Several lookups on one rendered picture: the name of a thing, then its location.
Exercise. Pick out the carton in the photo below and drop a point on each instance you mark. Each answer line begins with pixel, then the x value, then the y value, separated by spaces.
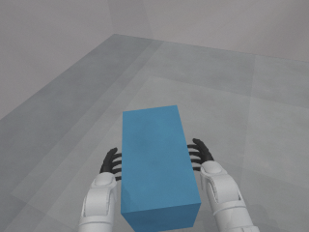
pixel 158 186

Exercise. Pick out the right robot forearm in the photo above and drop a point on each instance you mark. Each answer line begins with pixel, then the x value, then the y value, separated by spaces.
pixel 227 204

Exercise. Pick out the right robot hand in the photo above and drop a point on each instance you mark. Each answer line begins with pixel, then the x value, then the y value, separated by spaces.
pixel 203 154

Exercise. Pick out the left robot forearm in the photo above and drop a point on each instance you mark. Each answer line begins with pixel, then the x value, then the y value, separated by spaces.
pixel 98 206

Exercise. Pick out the left robot hand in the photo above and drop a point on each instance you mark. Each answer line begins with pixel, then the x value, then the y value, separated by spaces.
pixel 108 163

